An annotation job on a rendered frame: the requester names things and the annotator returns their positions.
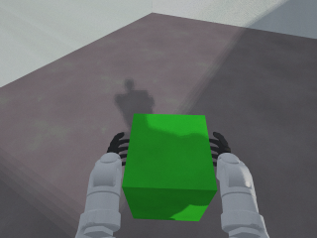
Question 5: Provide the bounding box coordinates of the robot right hand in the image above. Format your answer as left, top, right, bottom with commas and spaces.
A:
209, 132, 231, 167

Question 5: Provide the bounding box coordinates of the right robot forearm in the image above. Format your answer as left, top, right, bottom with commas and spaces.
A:
216, 153, 269, 238

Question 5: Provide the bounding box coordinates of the left robot forearm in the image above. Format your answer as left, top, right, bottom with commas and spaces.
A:
75, 152, 122, 238

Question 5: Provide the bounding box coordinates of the robot left hand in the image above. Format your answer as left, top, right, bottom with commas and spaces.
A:
107, 132, 130, 167

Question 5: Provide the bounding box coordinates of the carton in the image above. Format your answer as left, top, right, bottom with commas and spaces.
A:
122, 113, 218, 221

